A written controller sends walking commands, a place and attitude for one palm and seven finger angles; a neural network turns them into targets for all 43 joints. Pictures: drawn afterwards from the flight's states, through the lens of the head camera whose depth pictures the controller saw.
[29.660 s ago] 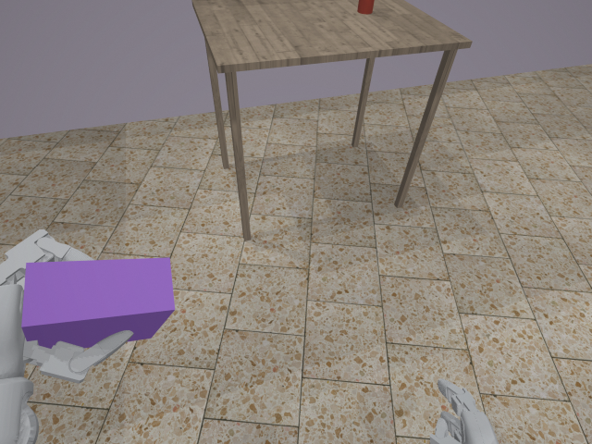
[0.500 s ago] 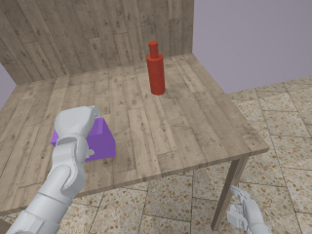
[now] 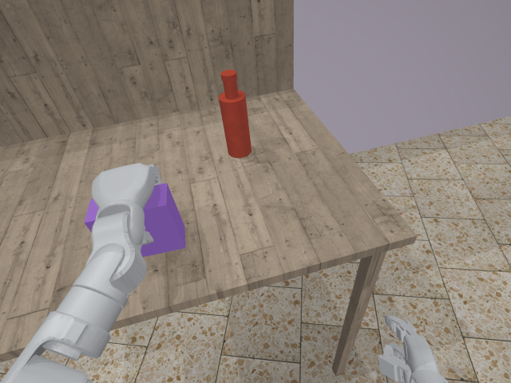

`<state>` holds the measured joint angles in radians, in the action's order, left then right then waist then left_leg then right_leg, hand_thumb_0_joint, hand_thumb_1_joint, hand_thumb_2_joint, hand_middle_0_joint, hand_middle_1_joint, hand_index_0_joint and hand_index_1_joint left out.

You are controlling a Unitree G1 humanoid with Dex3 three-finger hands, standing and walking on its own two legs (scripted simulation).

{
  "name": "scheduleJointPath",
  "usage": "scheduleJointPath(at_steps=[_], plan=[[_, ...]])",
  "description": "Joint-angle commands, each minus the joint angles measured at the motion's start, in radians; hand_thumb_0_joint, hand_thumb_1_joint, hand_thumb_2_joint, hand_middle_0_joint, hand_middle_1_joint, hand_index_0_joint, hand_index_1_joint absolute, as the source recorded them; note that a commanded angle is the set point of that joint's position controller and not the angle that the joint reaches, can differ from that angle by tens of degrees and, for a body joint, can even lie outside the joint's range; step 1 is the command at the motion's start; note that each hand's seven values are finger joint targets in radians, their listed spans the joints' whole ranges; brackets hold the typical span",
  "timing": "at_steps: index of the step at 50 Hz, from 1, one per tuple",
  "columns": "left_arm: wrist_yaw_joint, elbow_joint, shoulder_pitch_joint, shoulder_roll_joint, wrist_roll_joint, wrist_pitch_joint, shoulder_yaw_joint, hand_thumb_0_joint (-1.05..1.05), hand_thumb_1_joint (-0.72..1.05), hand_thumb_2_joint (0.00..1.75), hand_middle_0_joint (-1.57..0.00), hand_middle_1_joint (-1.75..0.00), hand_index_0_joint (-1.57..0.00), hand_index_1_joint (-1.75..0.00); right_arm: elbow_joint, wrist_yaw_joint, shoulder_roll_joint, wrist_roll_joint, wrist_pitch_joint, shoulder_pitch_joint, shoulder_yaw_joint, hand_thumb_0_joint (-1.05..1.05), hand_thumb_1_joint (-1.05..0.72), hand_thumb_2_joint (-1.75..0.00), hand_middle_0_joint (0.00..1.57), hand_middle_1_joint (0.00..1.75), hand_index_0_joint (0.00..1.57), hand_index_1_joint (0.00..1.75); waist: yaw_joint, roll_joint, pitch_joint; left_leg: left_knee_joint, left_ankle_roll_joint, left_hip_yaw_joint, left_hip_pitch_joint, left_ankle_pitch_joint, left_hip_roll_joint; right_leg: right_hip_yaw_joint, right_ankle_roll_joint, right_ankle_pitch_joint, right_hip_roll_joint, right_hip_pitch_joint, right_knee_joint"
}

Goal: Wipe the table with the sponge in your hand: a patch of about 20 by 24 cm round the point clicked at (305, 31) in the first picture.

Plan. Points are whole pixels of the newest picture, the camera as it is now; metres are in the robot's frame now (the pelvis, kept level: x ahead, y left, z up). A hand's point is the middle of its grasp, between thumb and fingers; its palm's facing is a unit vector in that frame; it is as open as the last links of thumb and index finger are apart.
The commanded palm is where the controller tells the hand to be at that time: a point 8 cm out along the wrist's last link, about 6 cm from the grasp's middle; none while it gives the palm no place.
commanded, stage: wipe forward along the third lane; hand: left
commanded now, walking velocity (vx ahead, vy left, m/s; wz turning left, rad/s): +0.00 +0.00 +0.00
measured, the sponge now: (144, 231) +0.33 +0.25 +0.07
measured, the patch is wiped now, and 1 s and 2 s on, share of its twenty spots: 0.80 0.95 1.00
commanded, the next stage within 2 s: wipe back along the third lane in 1.30 s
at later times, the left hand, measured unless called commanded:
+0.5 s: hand (140, 193) +0.37 +0.26 +0.12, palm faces -0.06 -0.01 -1.00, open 9.6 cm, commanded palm +0.36 +0.26 +0.14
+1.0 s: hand (139, 170) +0.44 +0.29 +0.12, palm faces -0.12 +0.02 -0.99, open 9.6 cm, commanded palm +0.43 +0.28 +0.15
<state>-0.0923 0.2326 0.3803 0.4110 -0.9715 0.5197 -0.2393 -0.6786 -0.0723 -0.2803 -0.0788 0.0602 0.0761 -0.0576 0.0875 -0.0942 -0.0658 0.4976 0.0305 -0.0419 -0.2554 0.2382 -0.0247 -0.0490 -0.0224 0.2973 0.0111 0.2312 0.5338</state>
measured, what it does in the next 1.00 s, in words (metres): stands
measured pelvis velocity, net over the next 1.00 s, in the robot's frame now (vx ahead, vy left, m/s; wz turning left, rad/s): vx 0.00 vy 0.00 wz -0.02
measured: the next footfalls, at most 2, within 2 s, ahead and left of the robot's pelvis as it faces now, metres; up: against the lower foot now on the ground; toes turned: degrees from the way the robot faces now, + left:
none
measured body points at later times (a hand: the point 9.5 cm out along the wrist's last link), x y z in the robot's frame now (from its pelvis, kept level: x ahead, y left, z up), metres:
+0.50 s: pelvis -0.01 -0.01 +0.00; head -0.02 -0.05 +0.45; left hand +0.37 +0.25 +0.18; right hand +0.12 -0.27 -0.13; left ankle +0.02 +0.15 -0.73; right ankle -0.01 -0.10 -0.74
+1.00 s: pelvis +0.00 +0.00 +0.00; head +0.02 -0.02 +0.45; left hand +0.44 +0.28 +0.18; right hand +0.07 -0.27 -0.14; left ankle +0.02 +0.15 -0.73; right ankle -0.01 -0.10 -0.74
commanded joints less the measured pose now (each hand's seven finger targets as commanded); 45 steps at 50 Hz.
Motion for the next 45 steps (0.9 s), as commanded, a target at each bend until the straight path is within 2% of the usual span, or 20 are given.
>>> scheduleJointPath(at_steps=[1,2,5,7,8,10,12,13,15,17,21,22,25,27,30,32,34,39,44,45], plan=[[0.022,0.036,0.280,0.171,-0.008,-0.032,0.091,0.00,0.10,1.30,-1.20,-1.60,-1.20,-1.60,0.150,-0.015,-0.102,0.002,-0.040,-0.146,0.044,0.00,-0.90,-0.90,0.20,0.30,0.20,0.30,-0.033,0.184,-0.103,-0.041,-0.068,0.071,0.021,-0.092,0.063,0.010,-0.017,-0.157,-0.028,0.004,-0.127],[0.024,0.060,0.286,0.224,-0.015,-0.039,0.134,0.00,0.10,1.30,-1.20,-1.60,-1.20,-1.60,0.147,-0.019,-0.110,0.003,-0.041,-0.140,0.043,0.00,-0.90,-0.90,0.20,0.30,0.20,0.30,-0.030,0.180,-0.098,-0.046,-0.067,0.068,0.017,-0.076,0.061,0.019,-0.021,-0.134,-0.029,0.009,-0.133],[0.020,0.132,0.333,0.180,-0.018,-0.067,0.087,0.00,0.10,1.30,-1.20,-1.60,-1.20,-1.60,0.140,-0.023,-0.109,0.000,-0.042,-0.109,0.048,0.00,-0.90,-0.90,0.20,0.30,0.20,0.30,-0.047,0.174,-0.085,-0.040,-0.068,0.072,0.001,-0.068,0.064,0.013,-0.018,-0.125,-0.028,0.031,-0.135],[0.024,0.159,0.309,0.234,-0.027,-0.085,0.142,0.00,0.10,1.30,-1.20,-1.60,-1.20,-1.60,0.139,-0.025,-0.117,0.003,-0.038,-0.096,0.054,0.00,-0.90,-0.90,0.20,0.30,0.20,0.30,-0.033,0.167,-0.109,-0.041,-0.067,0.066,-0.001,-0.072,0.063,0.021,-0.023,-0.125,-0.030,0.021,-0.132],[0.024,0.154,0.345,0.193,-0.022,-0.096,0.101,0.00,0.10,1.30,-1.20,-1.60,-1.20,-1.60,0.145,-0.024,-0.115,0.002,-0.039,-0.083,0.054,0.00,-0.90,-0.90,0.20,0.30,0.20,0.30,-0.046,0.164,-0.129,-0.032,-0.070,0.072,-0.001,-0.082,0.068,0.018,-0.020,-0.149,-0.027,0.014,-0.129],[0.026,0.205,0.330,0.196,-0.017,-0.112,0.110,0.00,0.10,1.30,-1.20,-1.60,-1.20,-1.60,0.136,-0.022,-0.119,0.001,-0.034,-0.066,0.060,0.00,-0.90,-0.90,0.20,0.30,0.20,0.30,-0.050,0.179,-0.112,-0.027,-0.069,0.073,-0.019,-0.070,0.065,0.022,-0.015,-0.147,-0.028,0.027,-0.134],[0.034,0.221,0.324,0.259,-0.023,-0.129,0.168,0.00,0.10,1.30,-1.20,-1.60,-1.20,-1.60,0.137,-0.023,-0.125,0.002,-0.030,-0.054,0.064,0.00,-0.90,-0.90,0.20,0.30,0.20,0.30,-0.040,0.172,-0.139,-0.031,-0.068,0.066,-0.023,-0.071,0.063,0.030,-0.019,-0.141,-0.031,0.017,-0.131],[0.037,0.225,0.361,0.221,-0.021,-0.139,0.130,0.00,0.10,1.30,-1.20,-1.60,-1.20,-1.60,0.140,-0.023,-0.122,0.002,-0.031,-0.045,0.064,0.00,-0.90,-0.90,0.20,0.30,0.20,0.30,-0.051,0.182,-0.142,-0.027,-0.070,0.069,-0.029,-0.074,0.066,0.024,-0.016,-0.150,-0.029,0.017,-0.126],[0.047,0.247,0.344,0.211,-0.015,-0.156,0.133,0.00,0.10,1.30,-1.20,-1.60,-1.20,-1.60,0.137,-0.021,-0.124,0.001,-0.030,-0.030,0.071,0.00,-0.90,-0.90,0.20,0.30,0.20,0.30,-0.053,0.196,-0.134,-0.023,-0.072,0.072,-0.040,-0.065,0.066,0.027,-0.012,-0.152,-0.029,0.026,-0.131],[0.053,0.297,0.359,0.282,-0.019,-0.167,0.188,0.00,0.10,1.30,-1.20,-1.60,-1.20,-1.60,0.128,-0.026,-0.132,0.002,-0.026,-0.020,0.070,0.00,-0.90,-0.90,0.20,0.30,0.20,0.30,-0.052,0.217,-0.103,-0.030,-0.072,0.065,-0.061,-0.035,0.062,0.039,-0.012,-0.105,-0.031,0.049,-0.144],[0.068,0.361,0.413,0.252,-0.027,-0.190,0.148,0.00,0.10,1.30,-1.20,-1.60,-1.20,-1.60,0.115,-0.025,-0.130,-0.001,-0.026,0.008,0.077,0.00,-0.90,-0.90,0.20,0.30,0.20,0.30,-0.066,0.192,-0.098,-0.025,-0.073,0.072,-0.077,-0.016,0.066,0.037,-0.009,-0.069,-0.029,0.072,-0.145],[0.071,0.374,0.413,0.306,-0.031,-0.196,0.195,0.00,0.10,1.30,-1.20,-1.60,-1.20,-1.60,0.113,-0.027,-0.135,0.001,-0.024,0.014,0.077,0.00,-0.90,-0.90,0.20,0.30,0.20,0.30,-0.058,0.192,-0.113,-0.030,-0.072,0.063,-0.080,-0.013,0.063,0.042,-0.013,-0.061,-0.032,0.069,-0.147],[0.076,0.429,0.473,0.285,-0.038,-0.207,0.157,0.00,0.10,1.30,-1.20,-1.60,-1.20,-1.60,0.105,-0.029,-0.135,-0.002,-0.021,0.029,0.077,0.00,-0.90,-0.90,0.20,0.30,0.20,0.30,-0.078,0.195,-0.104,-0.026,-0.072,0.070,-0.100,0.006,0.065,0.041,-0.008,-0.031,-0.028,0.084,-0.148],[0.081,0.444,0.524,0.344,-0.043,-0.219,0.196,0.00,0.10,1.30,-1.20,-1.60,-1.20,-1.60,0.104,-0.032,-0.136,-0.001,-0.022,0.037,0.078,0.00,-0.90,-0.90,0.20,0.30,0.20,0.30,-0.077,0.175,-0.117,-0.029,-0.073,0.064,-0.102,0.020,0.064,0.051,-0.010,-0.002,-0.029,0.090,-0.157],[0.083,0.511,0.599,0.322,-0.049,-0.233,0.155,0.00,0.10,1.30,-1.20,-1.60,-1.20,-1.60,0.092,-0.032,-0.136,-0.003,-0.021,0.064,0.077,0.00,-0.90,-0.90,0.20,0.30,0.20,0.30,-0.099,0.177,-0.122,-0.019,-0.075,0.065,-0.114,0.025,0.066,0.049,-0.007,-0.002,-0.025,0.099,-0.153],[0.082,0.549,0.629,0.404,-0.058,-0.244,0.212,0.00,0.10,1.30,-1.20,-1.60,-1.20,-1.60,0.087,-0.036,-0.141,-0.001,-0.018,0.074,0.077,0.00,-0.90,-0.90,0.20,0.30,0.20,0.30,-0.092,0.160,-0.130,-0.028,-0.073,0.058,-0.130,0.037,0.063,0.057,-0.010,0.022,-0.027,0.098,-0.158],[0.081,0.585,0.691,0.368,-0.065,-0.256,0.163,0.00,0.10,1.30,-1.20,-1.60,-1.20,-1.60,0.086,-0.037,-0.142,-0.004,-0.020,0.091,0.077,0.00,-0.90,-0.90,0.20,0.30,0.20,0.30,-0.118,0.166,-0.127,-0.017,-0.076,0.061,-0.135,0.046,0.064,0.053,-0.006,0.027,-0.024,0.116,-0.154],[0.081,0.623,0.715,0.353,-0.083,-0.286,0.155,0.00,0.10,1.30,-1.20,-1.60,-1.20,-1.60,0.080,-0.031,-0.143,0.003,-0.018,0.142,0.088,0.00,-0.90,-0.90,0.20,0.30,0.20,0.30,-0.124,0.131,-0.202,-0.005,-0.077,0.054,-0.116,-0.009,0.060,0.042,-0.014,-0.063,-0.029,0.102,-0.131],[0.094,0.652,0.707,0.371,-0.079,-0.313,0.188,0.00,0.10,1.30,-1.20,-1.60,-1.20,-1.60,0.068,-0.026,-0.148,0.009,-0.009,0.174,0.096,0.00,-0.90,-0.90,0.20,0.30,0.20,0.30,-0.127,0.168,-0.226,0.006,-0.080,0.056,-0.132,-0.062,0.055,0.039,-0.012,-0.170,-0.029,0.072,-0.120],[0.098,0.653,0.697,0.346,-0.076,-0.314,0.171,0.00,0.10,1.30,-1.20,-1.60,-1.20,-1.60,0.073,-0.024,-0.147,0.009,-0.006,0.172,0.096,0.00,-0.90,-0.90,0.20,0.30,0.20,0.30,-0.131,0.167,-0.216,0.006,-0.081,0.060,-0.135,-0.059,0.056,0.038,-0.010,-0.169,-0.029,0.079,-0.122]])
